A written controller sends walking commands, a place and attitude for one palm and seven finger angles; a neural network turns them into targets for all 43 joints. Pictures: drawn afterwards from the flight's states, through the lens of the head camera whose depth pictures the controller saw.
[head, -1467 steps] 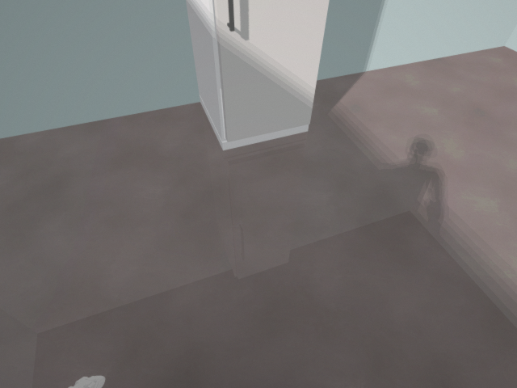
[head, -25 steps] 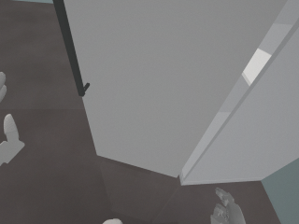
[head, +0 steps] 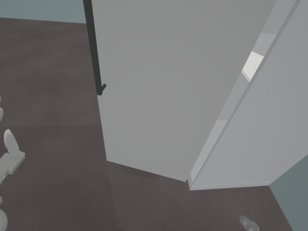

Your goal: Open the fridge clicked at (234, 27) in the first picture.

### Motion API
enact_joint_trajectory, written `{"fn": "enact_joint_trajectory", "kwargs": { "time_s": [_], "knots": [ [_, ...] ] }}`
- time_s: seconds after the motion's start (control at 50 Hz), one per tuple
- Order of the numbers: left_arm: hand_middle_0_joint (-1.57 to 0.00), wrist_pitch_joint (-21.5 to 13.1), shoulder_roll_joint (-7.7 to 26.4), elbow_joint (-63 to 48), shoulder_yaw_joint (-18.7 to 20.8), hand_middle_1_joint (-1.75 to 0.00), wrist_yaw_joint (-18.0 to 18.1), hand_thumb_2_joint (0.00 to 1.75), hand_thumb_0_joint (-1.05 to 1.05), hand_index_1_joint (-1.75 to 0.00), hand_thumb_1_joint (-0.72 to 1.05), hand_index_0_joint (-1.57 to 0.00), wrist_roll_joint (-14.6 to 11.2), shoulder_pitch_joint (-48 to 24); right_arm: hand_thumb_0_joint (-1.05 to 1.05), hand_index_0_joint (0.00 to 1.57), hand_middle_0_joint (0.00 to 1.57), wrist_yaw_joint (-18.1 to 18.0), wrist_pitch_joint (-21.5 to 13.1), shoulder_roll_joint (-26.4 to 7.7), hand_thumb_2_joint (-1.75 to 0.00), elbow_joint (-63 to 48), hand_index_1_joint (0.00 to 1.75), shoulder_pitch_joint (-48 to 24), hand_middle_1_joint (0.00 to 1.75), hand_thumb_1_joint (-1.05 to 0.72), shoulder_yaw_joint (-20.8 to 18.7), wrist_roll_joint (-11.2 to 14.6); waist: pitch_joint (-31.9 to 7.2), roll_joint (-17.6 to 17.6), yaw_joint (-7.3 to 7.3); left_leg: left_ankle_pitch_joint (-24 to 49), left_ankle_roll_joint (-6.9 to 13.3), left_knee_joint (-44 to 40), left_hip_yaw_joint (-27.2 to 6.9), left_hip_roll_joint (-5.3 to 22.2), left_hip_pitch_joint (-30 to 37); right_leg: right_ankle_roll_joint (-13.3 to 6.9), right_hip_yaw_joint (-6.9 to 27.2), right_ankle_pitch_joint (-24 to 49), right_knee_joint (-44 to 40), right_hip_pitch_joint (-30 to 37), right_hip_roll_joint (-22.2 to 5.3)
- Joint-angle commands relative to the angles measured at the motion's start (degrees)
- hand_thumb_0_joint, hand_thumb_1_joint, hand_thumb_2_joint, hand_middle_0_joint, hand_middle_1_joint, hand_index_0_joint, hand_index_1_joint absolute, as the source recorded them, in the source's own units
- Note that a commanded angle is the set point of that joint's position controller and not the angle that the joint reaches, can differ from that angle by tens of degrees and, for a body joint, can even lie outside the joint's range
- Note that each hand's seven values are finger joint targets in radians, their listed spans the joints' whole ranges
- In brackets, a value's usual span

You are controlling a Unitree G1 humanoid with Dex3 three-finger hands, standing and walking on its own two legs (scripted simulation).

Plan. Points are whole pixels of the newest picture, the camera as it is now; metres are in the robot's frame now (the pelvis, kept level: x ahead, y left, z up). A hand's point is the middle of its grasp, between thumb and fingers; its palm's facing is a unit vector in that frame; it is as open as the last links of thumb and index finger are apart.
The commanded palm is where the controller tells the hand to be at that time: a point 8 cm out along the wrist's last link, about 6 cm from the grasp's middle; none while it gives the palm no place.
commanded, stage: stop stepping back and stand still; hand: left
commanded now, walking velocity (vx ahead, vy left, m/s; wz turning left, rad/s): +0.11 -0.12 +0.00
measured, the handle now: (95, 39) +0.65 +0.25 +0.19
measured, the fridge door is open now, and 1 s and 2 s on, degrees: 71 71 71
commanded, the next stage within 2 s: let the arm hang, fingers relaxed in 0.76 s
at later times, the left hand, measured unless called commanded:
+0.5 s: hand (19, 144) +0.23 +0.29 +0.16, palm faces +0.45 -0.82 -0.35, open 7.4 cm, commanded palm +0.16 +0.32 +0.19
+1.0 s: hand (49, 193) +0.21 +0.27 -0.02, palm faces +0.15 -0.90 -0.42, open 7.4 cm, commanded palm none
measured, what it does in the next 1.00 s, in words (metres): stands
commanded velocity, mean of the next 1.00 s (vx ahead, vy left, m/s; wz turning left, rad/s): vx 0.02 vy -0.02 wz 0.00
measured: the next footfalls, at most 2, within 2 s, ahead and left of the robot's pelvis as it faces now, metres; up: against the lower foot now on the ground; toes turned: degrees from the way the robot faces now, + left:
none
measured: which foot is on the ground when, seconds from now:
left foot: down 0.00-1.00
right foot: down 0.00-1.00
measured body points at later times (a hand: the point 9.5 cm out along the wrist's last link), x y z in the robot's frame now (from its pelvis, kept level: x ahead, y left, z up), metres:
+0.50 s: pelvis +0.02 +0.02 +0.01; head +0.02 +0.05 +0.46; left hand +0.20 +0.33 +0.18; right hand +0.18 -0.21 -0.07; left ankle +0.01 +0.11 -0.73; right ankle +0.00 -0.11 -0.73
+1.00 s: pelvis +0.01 +0.02 +0.00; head +0.00 +0.01 +0.45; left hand +0.20 +0.32 +0.01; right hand +0.17 -0.23 -0.10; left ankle +0.01 +0.11 -0.73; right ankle +0.00 -0.11 -0.73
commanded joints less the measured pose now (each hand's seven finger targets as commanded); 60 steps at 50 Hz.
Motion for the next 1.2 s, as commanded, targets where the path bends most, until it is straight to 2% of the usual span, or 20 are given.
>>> {"fn": "enact_joint_trajectory", "kwargs": {
  "time_s": [0.0,0.04,0.06,0.12,0.14,0.22,0.26,0.3,0.38,0.44,0.5,0.76,0.82,0.84,0.86,0.9,0.98,1.02,1.1,1.18],
  "knots": [
    [-0.2,-5.34,15.18,-19.82,7.3,-0.3,-0.15,0.9,0.0,-0.3,0.9,-0.2,0.96,-5.33,0.0,0.2,0.2,0.45,-5.27,-5.35,-0.9,-10.71,0.3,-9.57,0.3,-0.9,-1.5,-0.46,2.52,24.72,-0.32,-16.86,4.89,-26.45,-19.9,12.98,-9.35,-1.17,0.73,-9.44,8.27,1.39,3.51],
    [-0.2,-5.96,16.55,-20.05,9.4,-0.3,-0.51,0.9,0.0,-0.3,0.9,-0.2,1.39,-3.43,0.0,0.2,0.2,1.42,-5.97,-5.69,-0.9,-10.69,0.3,-8.3,0.3,-0.9,-2.09,-0.59,3.2,19.26,0.09,-14.35,5.51,-23.01,-16.62,12.05,-10.42,-1.46,0.46,-5.8,3.75,3.66,3.96],
    [-0.2,-5.88,14.07,-17.89,7.67,-0.3,-0.81,0.9,0.0,-0.3,0.9,-0.2,1.13,-0.9,0.0,0.2,0.2,1.73,-5.87,-5.64,-0.9,-10.44,0.3,-8.18,0.3,-0.9,-1.69,-0.55,1.94,15.11,0.13,-13.42,4.71,-20.58,-14.44,10.91,-10.87,-1.48,-0.31,-5.24,-2.11,7.21,4.46],
    [-0.2,-5.46,13.74,-13.26,8.16,-0.3,-1.32,0.9,0.0,-0.3,0.9,-0.2,0.28,1.76,0.0,0.2,0.2,1.82,-4.73,-6.19,-0.9,-10.62,0.3,-7.35,0.3,-0.9,-2.02,-0.65,-1.16,13.06,-0.7,-13.08,2.33,-16.73,-9.94,7.44,-10.12,-3.2,0.23,-4.69,-10.42,12.27,4.48],
    [-0.2,-5.21,13.69,-10.59,8.54,-0.3,-1.45,0.9,0.0,-0.3,0.9,-0.2,0.1,2.69,0.0,0.2,0.2,1.64,-4.45,-6.05,-0.9,-10.48,0.3,-7.07,0.3,-0.9,-1.9,-0.93,-1.21,13.55,-0.81,-11.09,2.0,-15.52,-9.39,7.14,-9.35,-3.9,1.43,-4.24,-11.64,11.69,3.2],
    [-0.2,-3.8,11.71,-7.75,6.0,-0.3,-1.78,0.9,0.0,-0.3,0.9,-0.2,-0.58,-0.86,0.0,0.2,0.2,1.02,-2.98,-5.89,-0.9,-10.66,0.3,-7.6,0.3,-0.9,-1.82,-0.55,1.35,1.97,-0.9,-11.88,1.46,-9.33,-6.73,4.34,-8.56,-6.63,11.09,-14.06,-14.83,3.2,-0.45],
    [-0.2,-3.68,10.9,-8.2,4.42,-0.3,-1.89,0.9,0.0,-0.3,0.9,-0.2,-0.61,-3.56,0.0,0.2,0.2,0.89,-2.81,-5.72,-0.9,-10.32,0.3,-7.99,0.3,-0.9,-1.4,-0.51,1.2,1.57,-1.06,-6.9,1.27,-6.89,-5.49,3.68,-5.93,-7.34,12.95,-12.47,-15.4,0.97,-2.65],
    [-0.2,-3.84,11.21,-8.4,4.24,-0.3,-1.55,0.9,0.0,-0.3,0.9,-0.2,-0.32,-4.46,0.0,0.2,0.2,0.69,-2.79,-5.66,-0.9,-9.9,0.3,-8.45,0.3,-0.9,-0.99,-0.67,1.2,2.71,-0.8,-6.84,1.89,-10.17,-7.33,4.87,-3.86,-5.66,10.12,-10.08,-13.56,-0.32,-1.03],
    [-0.2,-4.98,13.21,-15.79,5.57,-0.3,-0.77,0.9,0.0,-0.3,0.9,-0.2,0.1,-6.17,0.0,0.2,0.2,0.17,-3.64,-5.2,-0.9,-9.93,0.3,-9.11,0.3,-0.9,-0.45,-0.64,-3.6,12.06,0.27,10.08,2.09,-14.76,-11.53,8.19,0.42,-2.81,2.58,8.01,-5.28,6.18,2.33],
    [-0.2,-5.12,14.44,-16.35,7.39,-0.3,-0.73,0.9,0.0,-0.3,0.9,-0.2,0.0,-1.95,0.0,0.2,0.2,0.65,-3.68,-5.19,-0.9,-10.15,0.3,-8.8,0.3,-0.9,-0.59,-0.62,-6.09,12.31,0.49,24.06,0.17,-10.19,-7.8,6.45,1.8,-3.31,2.59,16.53,-6.44,10.21,1.61],
    [-0.2,-5.62,13.89,-16.58,8.04,-0.3,-0.83,0.9,0.0,-0.3,0.9,-0.2,-0.53,1.96,0.0,0.2,0.2,1.44,-2.63,-4.92,-0.9,-10.9,0.3,-8.13,0.3,-0.9,-0.95,-0.25,-9.13,10.44,0.07,29.68,-1.0,-6.29,-5.26,5.34,1.88,-4.24,4.35,25.48,-5.75,13.47,-0.17],
    [-0.2,-4.62,13.79,-14.09,8.23,-0.3,-1.08,0.9,0.0,-0.3,0.9,-0.2,-1.55,4.98,0.0,0.2,0.2,0.62,0.81,-5.23,-0.9,-12.82,0.3,-8.75,0.3,-0.9,-1.02,0.56,-9.6,6.89,-0.42,27.92,-0.76,-6.75,-4.97,5.42,1.32,-3.69,5.31,27.09,-5.66,12.58,-1.58],
    [-0.2,-4.28,13.16,-13.59,7.38,-0.3,-1.05,0.9,0.0,-0.3,0.9,-0.2,-1.42,3.96,0.0,0.2,0.2,0.52,1.03,-5.34,-0.9,-12.9,0.3,-8.97,0.3,-0.9,-0.93,0.46,-8.17,6.42,-0.13,22.34,-0.2,-7.76,-5.19,5.19,-0.08,-3.34,5.9,22.33,-7.41,11.86,-1.48],
    [-0.2,3.66,2.97,27.34,-18.55,-0.3,-7.81,0.9,0.0,-0.3,0.9,-0.2,1.16,-0.75,0.0,0.2,0.2,5.51,-2.9,-11.82,-0.9,-5.83,0.3,-13.86,0.3,-0.9,-3.38,2.73,-0.92,3.96,-2.89,26.32,-0.82,1.19,-3.4,5.22,0.43,-4.68,1.39,22.63,-1.23,0.13,-5.27],
    [-0.2,9.11,3.95,30.14,-15.7,-0.3,-9.96,0.9,0.0,-0.3,0.9,-0.2,2.95,-2.17,0.0,0.2,0.2,6.13,0.21,-14.46,-0.9,-3.9,0.3,-8.09,0.3,-0.9,-4.49,0.59,-3.15,5.23,-1.48,20.54,-0.55,-0.84,-4.92,6.08,-1.13,-4.2,3.99,14.78,-2.12,-0.88,-5.56],
    [-0.2,10.94,2.7,35.34,-16.46,-0.3,-10.88,0.9,0.0,-0.3,0.9,-0.2,3.63,-4.84,0.0,0.2,0.2,5.95,3.38,-12.13,-0.9,-3.77,0.3,-6.71,0.3,-0.9,-3.15,-0.61,-1.08,3.18,-0.27,6.15,2.12,-4.23,-8.37,5.96,-7.0,-3.89,3.44,-2.35,-2.94,-2.68,-3.21],
    [-0.2,11.18,4.77,49.09,-18.43,-0.3,-10.93,0.9,0.0,-0.3,0.9,-0.2,3.64,-10.91,0.0,0.2,0.2,5.58,5.13,-11.34,-0.9,-2.15,0.3,-6.5,0.3,-0.9,-1.88,-1.93,-0.03,-6.21,-0.11,7.24,1.75,-2.9,-7.73,2.27,-7.05,-5.85,8.04,-2.03,-8.46,0.06,-5.27],
    [-0.2,11.33,5.04,56.33,-19.48,-0.3,-10.6,0.9,0.0,-0.3,0.9,-0.2,3.37,-13.79,0.0,0.2,0.2,5.39,5.92,-10.99,-0.9,0.54,0.3,-5.47,0.3,-0.9,-1.48,-2.06,-0.37,-5.43,-0.74,8.81,1.23,-3.37,-7.19,1.63,-3.02,-6.65,9.12,-1.56,-10.21,-0.91,-5.82],
    [-0.2,11.34,3.69,68.47,-20.85,-0.3,-10.13,0.9,0.0,-0.3,0.9,-0.2,2.7,-12.98,0.0,0.2,0.2,4.91,5.63,-10.35,-0.9,6.21,0.3,-4.85,0.3,-0.9,-0.35,-1.82,-2.36,8.98,0.68,12.59,1.68,-10.34,-9.42,4.09,-2.85,-4.13,5.95,2.6,-7.97,6.74,-2.11],
    [-0.2,11.1,1.72,76.72,-20.74,-0.3,-9.92,0.9,0.0,-0.3,0.9,-0.2,2.46,-10.39,0.0,0.2,0.2,4.1,5.74,-8.26,-0.9,10.91,0.3,-2.43,0.3,-0.9,-0.29,-1.47,-2.45,12.54,0.85,10.58,1.53,-11.75,-8.84,4.17,-1.61,-4.45,5.32,3.86,-10.81,9.4,-2.22]
  ]
}}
